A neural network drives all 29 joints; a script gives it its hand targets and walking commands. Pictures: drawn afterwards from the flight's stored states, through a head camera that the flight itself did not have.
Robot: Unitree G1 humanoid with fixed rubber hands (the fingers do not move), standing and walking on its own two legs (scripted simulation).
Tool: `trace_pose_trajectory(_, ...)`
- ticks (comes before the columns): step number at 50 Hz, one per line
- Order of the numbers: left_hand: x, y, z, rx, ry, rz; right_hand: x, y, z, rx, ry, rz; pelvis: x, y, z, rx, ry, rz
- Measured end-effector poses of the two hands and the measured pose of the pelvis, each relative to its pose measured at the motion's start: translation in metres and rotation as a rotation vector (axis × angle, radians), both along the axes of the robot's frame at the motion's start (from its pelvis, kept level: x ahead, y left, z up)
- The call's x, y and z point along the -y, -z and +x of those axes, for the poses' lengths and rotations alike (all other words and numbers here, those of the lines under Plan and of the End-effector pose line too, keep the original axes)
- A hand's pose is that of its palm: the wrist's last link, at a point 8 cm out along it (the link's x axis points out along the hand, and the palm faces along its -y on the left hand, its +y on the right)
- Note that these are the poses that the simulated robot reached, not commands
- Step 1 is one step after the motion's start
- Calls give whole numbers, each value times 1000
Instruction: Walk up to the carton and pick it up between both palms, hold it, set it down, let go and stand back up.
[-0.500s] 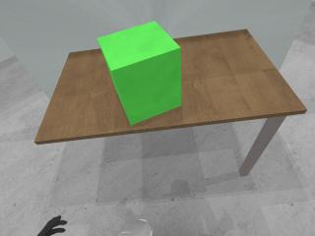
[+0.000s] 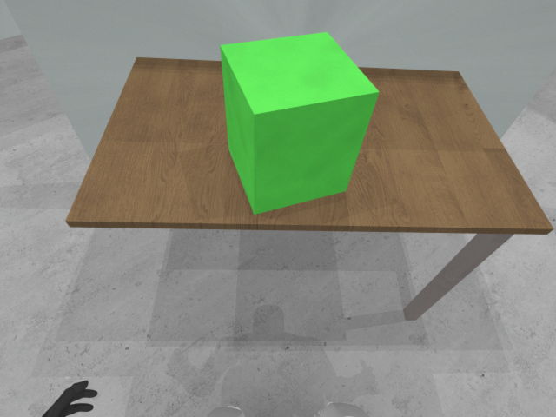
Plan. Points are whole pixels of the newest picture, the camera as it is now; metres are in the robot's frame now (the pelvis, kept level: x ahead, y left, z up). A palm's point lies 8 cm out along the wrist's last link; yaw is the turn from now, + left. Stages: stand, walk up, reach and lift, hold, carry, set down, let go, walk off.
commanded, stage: walk up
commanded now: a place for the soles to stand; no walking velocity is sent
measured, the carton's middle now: (289, 125) +0.62 -0.01 +0.03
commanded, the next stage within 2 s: none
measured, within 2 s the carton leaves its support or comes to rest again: neither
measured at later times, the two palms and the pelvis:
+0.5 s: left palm out of the picture +0.11 +0.30 -0.09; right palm out of the picture +0.10 -0.33 -0.09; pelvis +0.02 -0.01 +0.00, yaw +3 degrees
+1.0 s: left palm out of the picture +0.13 +0.31 -0.09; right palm (497, 415) +0.14 -0.31 -0.09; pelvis +0.04 -0.01 -0.01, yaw +3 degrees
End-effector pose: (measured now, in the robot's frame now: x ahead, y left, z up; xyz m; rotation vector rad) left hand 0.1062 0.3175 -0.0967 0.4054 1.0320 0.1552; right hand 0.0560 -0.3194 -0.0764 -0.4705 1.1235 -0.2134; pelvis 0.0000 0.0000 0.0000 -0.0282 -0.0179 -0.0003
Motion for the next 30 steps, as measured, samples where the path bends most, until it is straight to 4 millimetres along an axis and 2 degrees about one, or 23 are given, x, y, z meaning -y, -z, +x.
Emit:
trace_pose_trajectory(5,17,-4,-1,25,1,17,14,14,6,17,-5,28,17,6,-2,9,-3,19)
trace_pose_trajectory(8,26,-12,-3,44,-10,18,14,18,12,31,-11,55,21,3,-1,23,-9,26)
trace_pose_trajectory(14,20,-23,-2,46,-21,44,7,25,20,23,-27,91,18,0,3,20,-22,40)
trace_pose_trajectory(20,7,-11,5,23,-29,34,-2,22,31,33,-34,71,8,5,13,20,-24,27)
trace_pose_trajectory(26,16,-4,4,-1,-50,14,8,14,50,26,-61,50,17,4,20,-5,-46,29)
trace_pose_trajectory(30,24,-5,12,14,-50,7,9,16,68,52,-69,61,20,3,27,-3,-46,34)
